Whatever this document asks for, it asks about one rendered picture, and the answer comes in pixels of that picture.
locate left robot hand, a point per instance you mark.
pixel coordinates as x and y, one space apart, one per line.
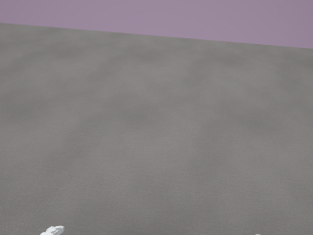
57 230

